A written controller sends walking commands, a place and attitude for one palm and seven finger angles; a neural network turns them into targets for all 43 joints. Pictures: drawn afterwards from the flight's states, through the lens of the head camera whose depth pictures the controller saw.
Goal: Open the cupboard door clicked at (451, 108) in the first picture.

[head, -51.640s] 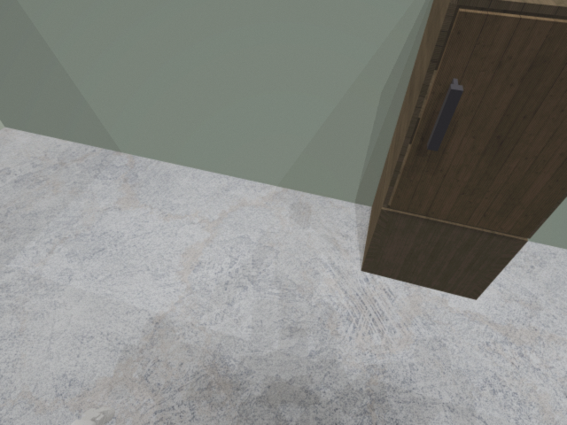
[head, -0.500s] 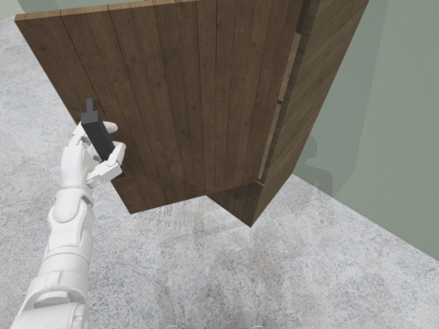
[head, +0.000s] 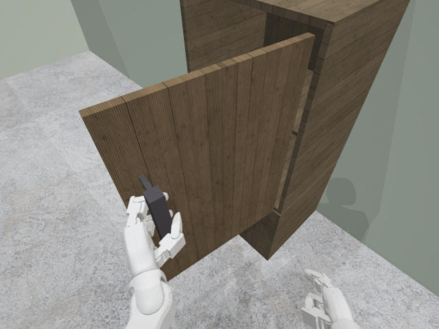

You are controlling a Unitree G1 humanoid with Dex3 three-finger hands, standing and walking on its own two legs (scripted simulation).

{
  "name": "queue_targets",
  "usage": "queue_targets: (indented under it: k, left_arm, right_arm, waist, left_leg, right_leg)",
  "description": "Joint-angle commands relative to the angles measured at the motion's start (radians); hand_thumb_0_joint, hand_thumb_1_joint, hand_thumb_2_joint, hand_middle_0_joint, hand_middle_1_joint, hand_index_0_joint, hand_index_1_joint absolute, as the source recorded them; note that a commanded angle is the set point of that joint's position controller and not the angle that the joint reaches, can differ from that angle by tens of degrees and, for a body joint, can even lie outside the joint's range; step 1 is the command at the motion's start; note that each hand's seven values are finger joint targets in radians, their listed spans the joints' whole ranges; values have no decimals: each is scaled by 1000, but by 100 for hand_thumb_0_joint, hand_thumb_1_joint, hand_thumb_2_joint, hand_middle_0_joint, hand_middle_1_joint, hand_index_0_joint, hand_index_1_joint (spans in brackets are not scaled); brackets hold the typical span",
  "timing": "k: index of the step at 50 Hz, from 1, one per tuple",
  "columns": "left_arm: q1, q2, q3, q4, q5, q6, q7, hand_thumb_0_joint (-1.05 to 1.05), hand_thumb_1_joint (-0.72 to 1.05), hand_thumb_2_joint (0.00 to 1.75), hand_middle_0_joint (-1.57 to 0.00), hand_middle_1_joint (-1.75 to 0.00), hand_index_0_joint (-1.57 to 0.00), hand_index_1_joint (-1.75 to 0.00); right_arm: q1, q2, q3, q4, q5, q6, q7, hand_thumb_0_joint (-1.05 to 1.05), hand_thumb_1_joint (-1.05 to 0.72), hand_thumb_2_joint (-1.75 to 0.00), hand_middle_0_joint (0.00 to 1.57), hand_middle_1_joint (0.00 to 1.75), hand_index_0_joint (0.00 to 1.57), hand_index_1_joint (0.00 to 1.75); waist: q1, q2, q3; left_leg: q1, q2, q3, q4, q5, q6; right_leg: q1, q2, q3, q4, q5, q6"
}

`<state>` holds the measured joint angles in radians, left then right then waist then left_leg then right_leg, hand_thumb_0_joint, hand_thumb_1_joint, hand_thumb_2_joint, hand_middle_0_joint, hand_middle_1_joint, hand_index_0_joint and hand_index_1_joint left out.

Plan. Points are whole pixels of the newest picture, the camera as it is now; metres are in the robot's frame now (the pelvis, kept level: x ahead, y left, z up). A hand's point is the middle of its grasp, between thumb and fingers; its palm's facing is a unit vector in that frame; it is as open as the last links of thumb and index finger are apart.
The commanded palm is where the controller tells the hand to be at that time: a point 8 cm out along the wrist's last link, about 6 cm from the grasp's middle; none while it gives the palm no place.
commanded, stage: open thumb and fingers to let go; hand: left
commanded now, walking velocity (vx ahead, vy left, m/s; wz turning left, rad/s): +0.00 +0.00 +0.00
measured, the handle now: (157, 213) +0.31 +0.13 +0.06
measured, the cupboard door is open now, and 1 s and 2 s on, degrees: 82 80 84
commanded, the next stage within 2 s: slide the hand sideways off the handle in 0.90 s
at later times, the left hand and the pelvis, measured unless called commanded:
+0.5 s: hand (178, 235) +0.27 +0.09 +0.06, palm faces +0.40 -0.92 +0.00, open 10.7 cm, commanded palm +0.22 +0.13 +0.06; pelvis -0.02 -0.01 +0.00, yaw +1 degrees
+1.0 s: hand (172, 233) +0.27 +0.10 +0.07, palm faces +0.35 -0.94 +0.00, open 15.0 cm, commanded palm +0.22 +0.13 +0.06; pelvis -0.03 +0.03 -0.01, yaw +1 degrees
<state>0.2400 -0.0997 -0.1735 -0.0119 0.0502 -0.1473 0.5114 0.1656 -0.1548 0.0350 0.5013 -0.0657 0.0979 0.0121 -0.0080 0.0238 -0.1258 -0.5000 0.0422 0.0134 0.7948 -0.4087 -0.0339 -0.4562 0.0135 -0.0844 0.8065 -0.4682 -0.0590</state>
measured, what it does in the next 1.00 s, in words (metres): stands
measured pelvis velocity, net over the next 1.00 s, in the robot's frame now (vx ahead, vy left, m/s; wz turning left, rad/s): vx -0.03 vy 0.03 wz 0.01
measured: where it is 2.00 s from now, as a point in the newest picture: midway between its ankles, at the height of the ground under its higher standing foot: outside the picture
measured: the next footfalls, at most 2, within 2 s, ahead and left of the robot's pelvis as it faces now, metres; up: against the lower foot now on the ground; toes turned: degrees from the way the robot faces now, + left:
none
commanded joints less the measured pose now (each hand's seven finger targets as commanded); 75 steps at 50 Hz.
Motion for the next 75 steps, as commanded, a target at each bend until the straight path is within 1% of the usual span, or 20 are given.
queue_targets:
  k: [1,4,7,12,24,26,44,48,50,51,52,54,56,58,60,62,63,70,73,75]
  left_arm:
    - [-130,-7,4,-216,62,-63,38,0,90,90,-40,-135,-40,-135]
    - [-228,-63,-68,-187,56,-68,34,0,90,90,-40,-135,-40,-135]
    - [-246,-15,-21,-168,44,-88,29,0,69,81,-38,-133,-38,-133]
    - [-245,1,0,-150,20,-108,5,0,34,66,-36,-129,-36,-129]
    - [-302,-1,3,-110,20,-135,18,0,-50,30,-30,-120,-30,-120]
    - [-311,-17,-10,-109,26,-136,27,0,-50,30,-30,-120,-30,-120]
    - [-422,-102,-79,-67,56,-68,83,0,-50,30,-15,-30,-15,-30]
    - [-393,-126,-93,-71,53,-49,87,0,-50,30,-15,-30,-15,-30]
    - [-435,-145,-119,-103,56,-49,89,0,-50,30,-15,-30,-15,-30]
    - [-397,-44,-318,-79,155,-87,-116,0,-50,30,-15,-30,-15,-30]
    - [-439,20,-242,-135,114,-134,-227,0,-50,30,-15,-30,-15,-30]
    - [-462,83,-222,-175,82,-178,-353,0,-50,30,-15,-30,-15,-30]
    - [-454,80,-231,-157,21,-189,-468,0,-50,30,-15,-30,-15,-30]
    - [-468,39,-217,-163,-75,-173,-513,0,-50,30,-15,-30,-15,-30]
    - [-413,27,-162,-147,-139,-149,-500,0,-50,30,-15,-30,-15,-30]
    - [-371,35,-121,-142,-153,-129,-461,0,-50,30,-15,-30,-15,-30]
    - [-338,62,-91,-151,-144,-127,-439,0,-50,30,-15,-30,-15,-30]
    - [-243,103,-82,-205,-49,-141,-372,0,-50,30,-15,-30,-15,-30]
    - [-163,157,-21,-213,-54,-139,-377,0,-50,30,-15,-30,-15,-30]
    - [-130,150,-23,-254,-61,-142,-388,0,-50,30,-15,-30,-15,-30]
  right_arm:
    - [-62,-102,-41,-129,-9,-48,-19,0,-90,-90,20,30,20,30]
    - [-64,-110,-41,-115,-7,-68,-18,0,-90,-90,20,30,20,30]
    - [-63,-113,-48,-101,-6,-76,-28,0,-90,-90,20,30,20,30]
    - [-51,-114,-56,-93,1,-85,-37,0,-90,-90,20,30,20,30]
    - [-61,-117,-59,-86,5,-105,-34,0,-90,-90,20,30,20,30]
    - [-59,-116,-58,-89,3,-110,-31,0,-90,-90,20,30,20,30]
    - [-84,-115,-49,-99,3,-92,-19,0,-90,-90,20,30,20,30]
    - [-82,-114,-50,-106,6,-93,-11,0,-90,-90,20,30,20,30]
    - [-88,-113,-50,-103,8,-93,-8,0,-90,-90,20,30,20,30]
    - [-4,-154,-52,-74,15,-88,1,0,-90,-90,20,30,20,30]
    - [5,-145,-59,-105,23,-94,-5,0,-90,-90,20,30,20,30]
    - [2,-147,-56,-119,31,-101,-18,0,-90,-90,20,30,20,30]
    - [5,-150,-45,-132,48,-124,-28,0,-90,-90,20,30,20,30]
    - [-16,-148,-32,-153,69,-149,-39,0,-90,-90,20,30,20,30]
    - [-30,-152,-31,-157,78,-171,-45,0,-90,-90,20,30,20,30]
    - [-30,-156,-32,-162,77,-184,-43,0,-90,-90,20,30,20,30]
    - [-33,-159,-34,-164,76,-190,-39,0,-90,-90,20,30,20,30]
    - [-15,-153,-34,-184,60,-189,-10,0,-90,-90,20,30,20,30]
    - [-8,-158,-35,-194,56,-180,-10,0,-90,-90,20,30,20,30]
    - [-10,-151,-34,-207,56,-179,-10,0,-90,-90,20,30,20,30]
  waist:
    - [1,-76,-127]
    - [-30,-105,-106]
    - [-14,-126,-156]
    - [3,-171,-199]
    - [3,-135,-142]
    - [2,-116,-142]
    - [2,-63,-164]
    - [10,-71,-171]
    - [-1,-46,-181]
    - [-89,-111,-113]
    - [-60,-95,-157]
    - [-43,-17,-208]
    - [-58,-23,-172]
    - [-54,-13,-143]
    - [-38,-45,-118]
    - [-26,-104,-113]
    - [-6,-95,-126]
    - [2,-35,-92]
    - [21,-69,-99]
    - [26,-51,-115]
  left_leg:
    - [48,-54,-10,-19,270,45]
    - [35,-52,-24,-1,239,48]
    - [16,-58,-27,6,212,46]
    - [-2,-62,-26,-3,218,46]
    - [8,-59,-21,-14,173,51]
    - [19,-58,-19,-14,171,52]
    - [57,-39,-40,-30,203,48]
    - [57,-36,-47,-34,216,44]
    - [69,-34,-49,-29,214,45]
    - [77,-31,-51,-17,230,61]
    - [65,-34,-49,-13,234,67]
    - [96,-40,-45,-10,242,70]
    - [97,-40,-57,-19,189,69]
    - [98,-40,-70,-42,120,65]
    - [82,-40,-81,-64,52,56]
    - [68,-41,-83,-78,32,53]
    - [70,-41,-81,-82,46,52]
    - [52,-38,-61,-72,75,51]
    - [33,-38,-54,-72,82,53]
    - [39,-40,-42,-65,105,53]
  right_leg:
    - [76,-51,96,-125,556,64]
    - [33,-62,100,-128,530,72]
    - [57,-77,134,-141,501,80]
    - [111,-88,151,-140,541,86]
    - [44,-77,135,-168,355,69]
    - [28,-68,119,-162,330,63]
    - [-45,-12,17,-81,238,21]
    - [-34,-5,6,-74,241,16]
    - [-52,-5,3,-65,235,16]
    - [-103,-16,43,-65,302,24]
    - [-76,-21,40,-55,330,21]
    - [-58,-24,52,-45,349,16]
    - [-82,-20,44,-57,283,17]
    - [-93,-9,30,-77,197,18]
    - [-100,-3,13,-90,124,23]
    - [-92,-2,5,-97,101,29]
    - [-78,-1,6,-91,106,25]
    - [-99,-8,12,-64,124,19]
    - [-65,-5,16,-71,130,17]
    - [-54,-5,22,-66,157,18]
